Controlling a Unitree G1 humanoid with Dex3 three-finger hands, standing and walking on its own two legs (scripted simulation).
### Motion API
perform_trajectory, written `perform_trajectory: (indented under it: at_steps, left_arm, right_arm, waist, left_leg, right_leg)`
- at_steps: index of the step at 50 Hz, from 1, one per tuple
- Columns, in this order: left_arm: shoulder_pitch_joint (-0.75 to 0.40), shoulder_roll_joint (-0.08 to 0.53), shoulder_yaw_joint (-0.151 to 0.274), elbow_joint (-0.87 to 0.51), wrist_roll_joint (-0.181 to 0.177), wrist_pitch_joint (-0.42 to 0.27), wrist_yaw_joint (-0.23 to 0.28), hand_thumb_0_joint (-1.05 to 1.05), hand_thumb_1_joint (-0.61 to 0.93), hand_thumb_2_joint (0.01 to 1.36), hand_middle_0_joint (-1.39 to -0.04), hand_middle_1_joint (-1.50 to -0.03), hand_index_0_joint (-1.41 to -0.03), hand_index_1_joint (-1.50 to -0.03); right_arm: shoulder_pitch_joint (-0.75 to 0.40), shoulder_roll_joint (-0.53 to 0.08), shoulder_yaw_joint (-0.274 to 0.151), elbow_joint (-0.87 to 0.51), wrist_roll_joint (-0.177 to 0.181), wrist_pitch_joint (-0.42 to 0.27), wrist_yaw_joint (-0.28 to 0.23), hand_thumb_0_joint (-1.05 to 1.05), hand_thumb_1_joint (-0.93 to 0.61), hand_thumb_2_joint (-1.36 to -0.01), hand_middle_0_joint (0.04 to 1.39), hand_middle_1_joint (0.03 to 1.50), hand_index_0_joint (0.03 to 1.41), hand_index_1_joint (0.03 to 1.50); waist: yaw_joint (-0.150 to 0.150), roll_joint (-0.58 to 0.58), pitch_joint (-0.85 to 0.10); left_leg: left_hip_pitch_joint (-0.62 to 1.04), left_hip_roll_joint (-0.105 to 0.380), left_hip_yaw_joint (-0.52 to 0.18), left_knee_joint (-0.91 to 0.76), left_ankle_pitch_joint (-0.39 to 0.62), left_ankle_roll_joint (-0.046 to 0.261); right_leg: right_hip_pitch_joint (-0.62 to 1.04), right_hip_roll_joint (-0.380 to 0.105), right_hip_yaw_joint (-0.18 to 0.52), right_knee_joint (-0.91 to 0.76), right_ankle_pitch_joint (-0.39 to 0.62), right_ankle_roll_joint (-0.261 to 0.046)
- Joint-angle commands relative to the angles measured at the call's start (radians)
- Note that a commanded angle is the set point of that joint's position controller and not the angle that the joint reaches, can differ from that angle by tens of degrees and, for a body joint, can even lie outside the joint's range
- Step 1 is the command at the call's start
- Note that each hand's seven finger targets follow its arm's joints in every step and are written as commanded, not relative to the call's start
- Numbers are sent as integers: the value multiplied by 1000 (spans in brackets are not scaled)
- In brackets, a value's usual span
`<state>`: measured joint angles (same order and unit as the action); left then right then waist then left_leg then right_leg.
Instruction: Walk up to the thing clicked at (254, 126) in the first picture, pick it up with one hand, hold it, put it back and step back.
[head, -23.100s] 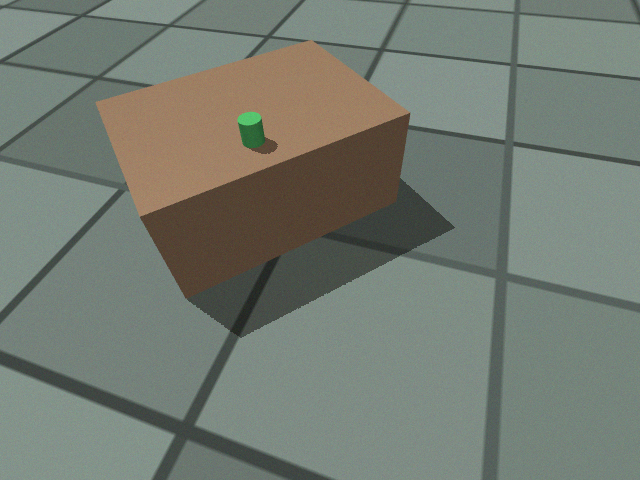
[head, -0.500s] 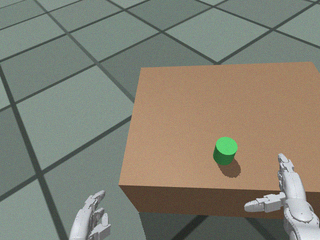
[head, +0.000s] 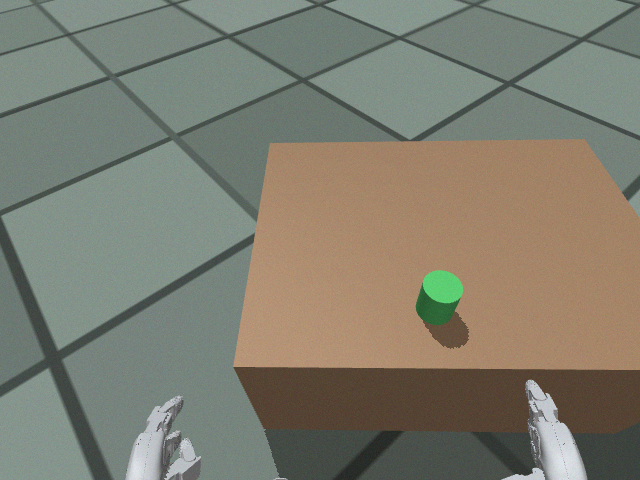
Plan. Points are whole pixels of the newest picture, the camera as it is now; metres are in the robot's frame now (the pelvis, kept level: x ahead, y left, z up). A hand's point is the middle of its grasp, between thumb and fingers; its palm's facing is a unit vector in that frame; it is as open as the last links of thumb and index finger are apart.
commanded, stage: home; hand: right
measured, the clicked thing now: (438, 298) +0.51 -0.20 -0.24
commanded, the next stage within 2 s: stand in 1.68 s
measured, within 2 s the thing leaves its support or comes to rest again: neither
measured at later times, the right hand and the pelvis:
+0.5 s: hand (513, 445) +0.19 -0.20 -0.06, palm faces +0.11 +0.96 -0.27, open 17.5 cm; pelvis +0.02 -0.02 +0.00, yaw +1 degrees
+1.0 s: hand out of the picture +0.12 -0.27 -0.10, palm faces -0.03 +0.92 -0.39, open 17.5 cm; pelvis +0.02 -0.03 +0.03, yaw +0 degrees
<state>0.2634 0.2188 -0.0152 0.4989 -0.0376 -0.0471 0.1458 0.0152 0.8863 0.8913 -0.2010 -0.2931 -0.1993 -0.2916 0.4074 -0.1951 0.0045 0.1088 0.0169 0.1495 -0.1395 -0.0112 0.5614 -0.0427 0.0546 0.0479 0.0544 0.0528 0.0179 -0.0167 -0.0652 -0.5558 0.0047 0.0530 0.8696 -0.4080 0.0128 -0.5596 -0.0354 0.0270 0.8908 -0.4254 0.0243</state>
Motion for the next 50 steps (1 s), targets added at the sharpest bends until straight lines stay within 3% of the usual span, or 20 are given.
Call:
perform_trajectory:
  at_steps: [1,3,6,10,15,17,20,21,25,26,27,30,32,33,34,35,38,42,44,50]
  left_arm:
    - [-82,94,34,-145,13,-77,6,0,897,902,-201,-300,-200,-301]
    - [-92,99,35,-146,13,-84,4,0,897,902,-201,-301,-200,-301]
    - [-82,106,40,-141,16,-93,7,0,897,902,-201,-301,-200,-302]
    - [-85,107,35,-147,17,-112,12,0,897,902,-201,-302,-200,-302]
    - [-61,111,42,-130,21,-125,21,0,897,903,-201,-302,-200,-302]
    - [-66,109,41,-124,20,-129,21,0,897,903,-201,-302,-201,-303]
    - [-67,113,43,-115,22,-125,19,0,897,903,-201,-303,-201,-303]
    - [-66,113,46,-116,23,-125,19,0,897,903,-201,-303,-201,-303]
    - [-64,113,44,-117,24,-121,11,0,897,903,-201,-302,-200,-302]
    - [-63,116,46,-117,25,-121,11,0,897,903,-201,-303,-201,-303]
    - [-61,114,46,-116,25,-120,7,0,897,902,-201,-302,-200,-302]
    - [-63,115,44,-119,26,-123,4,0,897,902,-201,-301,-200,-302]
    - [-57,112,42,-118,26,-121,2,0,897,902,-201,-301,-200,-301]
    - [-107,234,62,89,147,-58,-46,0,897,903,-201,-304,-201,-304]
    - [-79,237,83,106,147,-32,-67,0,897,903,-201,-303,-201,-303]
    - [-86,241,84,110,140,-20,-78,0,897,903,-201,-304,-201,-303]
    - [-137,238,73,114,100,-1,-99,0,898,903,-201,-304,-201,-304]
    - [-150,237,75,187,86,8,-115,0,898,903,-201,-304,-201,-304]
    - [-136,232,75,224,87,12,-118,0,898,903,-201,-304,-201,-304]
    - [-137,263,80,328,79,18,-125,0,897,903,-201,-303,-201,-303]
  right_arm:
    - [28,-94,-47,-142,-4,-34,-9,0,565,-44,51,50,51,50]
    - [25,-95,-45,-133,-2,-33,-6,0,579,-36,49,47,49,47]
    - [-38,-129,-74,-193,-2,-45,-7,0,584,-32,48,46,48,46]
    - [-75,-105,-46,-232,-2,-47,-7,0,601,-22,46,43,46,43]
    - [-17,-97,-43,-229,-9,-29,-14,0,574,-38,49,48,49,48]
    - [-3,-80,-26,-210,-9,-16,-14,0,576,-36,49,47,49,47]
    - [7,-82,-32,-184,-14,-7,-18,0,568,-41,49,48,50,48]
    - [10,-101,-55,-197,-16,-4,-19,0,554,-49,51,51,51,51]
    - [15,-96,-48,-198,-11,10,-13,0,564,-43,50,49,50,49]
    - [4,-90,-41,-184,-13,14,-12,0,566,-42,50,49,50,49]
    - [-15,-104,-53,-218,-12,15,-11,0,580,-34,49,47,49,47]
    - [-18,-82,-35,-214,-10,24,-5,0,588,-30,48,45,48,45]
    - [-5,-104,-54,-233,-9,27,-6,0,578,-36,49,47,49,47]
    - [-131,-255,-92,118,-104,-64,36,0,562,-43,50,49,50,49]
    - [-99,-245,-98,203,-108,-100,56,0,579,-34,48,47,48,47]
    - [-109,-240,-96,228,-105,-120,66,0,573,-37,49,47,49,47]
    - [-127,-247,-80,311,-77,-161,98,0,531,-61,52,54,53,54]
    - [-180,-232,-70,448,-61,-176,108,0,557,-46,50,50,50,50]
    - [-192,-262,-71,507,-61,-188,106,0,560,-44,50,49,50,49]
    - [-214,-297,-64,656,-56,-191,101,0,570,-39,49,48,49,48]
  waist:
    - [-11,42,-41]
    - [-11,48,-3]
    - [-7,48,-33]
    - [4,-6,-88]
    - [0,-10,-170]
    - [3,-1,-143]
    - [-1,3,-132]
    - [-11,2,-151]
    - [-14,-15,-141]
    - [-1,-9,-137]
    - [-13,-40,-131]
    - [0,-45,-115]
    - [-10,-56,-140]
    - [-24,-93,-62]
    - [-21,-109,-94]
    - [-17,-100,-106]
    - [-12,-35,-80]
    - [-19,-5,-47]
    - [-9,28,-54]
    - [-11,10,8]
  left_leg:
    - [36,21,-47,-238,-49,-19]
    - [15,19,-44,-243,-90,-18]
    - [27,20,-47,-234,-64,-20]
    - [40,2,-19,-193,-5,-14]
    - [86,-8,0,-149,138,-12]
    - [84,-11,7,-145,158,-13]
    - [83,-17,19,-130,176,-10]
    - [94,-18,21,-124,195,-10]
    - [107,-19,22,-111,244,-8]
    - [97,-22,23,-109,244,-8]
    - [95,-22,21,-110,225,-6]
    - [91,-24,22,-114,219,-6]
    - [106,-22,15,-117,233,-5]
    - [169,42,-76,-123,269,26]
    - [182,40,-64,-104,306,38]
    - [181,41,-59,-109,321,38]
    - [218,57,-72,-184,262,27]
    - [253,71,-90,-244,222,20]
    - [280,91,-113,-270,291,28]
    - [320,95,-108,-348,304,21]
  right_leg:
    - [3,46,-58,-131,3,-42]
    - [-15,44,-55,-139,-32,-42]
    - [6,40,-53,-137,-12,-42]
    - [37,34,-46,-148,-5,-43]
    - [80,29,-37,-129,133,-38]
    - [72,26,-34,-130,156,-36]
    - [70,18,-21,-140,192,-28]
    - [76,17,-19,-136,218,-26]
    - [80,9,-9,-134,298,-14]
    - [78,6,-6,-137,305,-13]
    - [75,3,-1,-146,296,-8]
    - [83,-2,1,-153,282,-7]
    - [87,6,-10,-141,286,-10]
    - [186,-39,60,-183,457,-59]
    - [229,-47,66,-189,543,-64]
    - [244,-53,79,-193,556,-75]
    - [219,-44,69,-243,347,-74]
    - [213,-38,82,-317,215,-62]
    - [251,-26,59,-314,266,-57]
    - [303,-43,80,-426,294,-63]
